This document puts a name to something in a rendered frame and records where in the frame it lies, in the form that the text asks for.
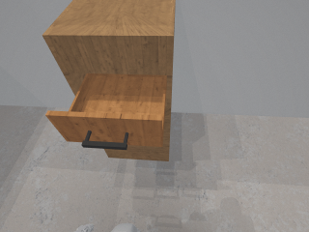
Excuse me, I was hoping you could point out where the drawer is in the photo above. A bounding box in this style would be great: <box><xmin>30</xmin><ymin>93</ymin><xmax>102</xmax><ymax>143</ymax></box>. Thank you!
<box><xmin>45</xmin><ymin>73</ymin><xmax>167</xmax><ymax>147</ymax></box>

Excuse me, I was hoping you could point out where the cabinet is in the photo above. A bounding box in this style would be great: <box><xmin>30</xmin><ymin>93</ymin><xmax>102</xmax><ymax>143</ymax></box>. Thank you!
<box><xmin>42</xmin><ymin>0</ymin><xmax>176</xmax><ymax>161</ymax></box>

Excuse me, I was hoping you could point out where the handle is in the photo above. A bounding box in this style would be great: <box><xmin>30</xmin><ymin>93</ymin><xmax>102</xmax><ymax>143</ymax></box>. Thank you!
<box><xmin>81</xmin><ymin>130</ymin><xmax>128</xmax><ymax>150</ymax></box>

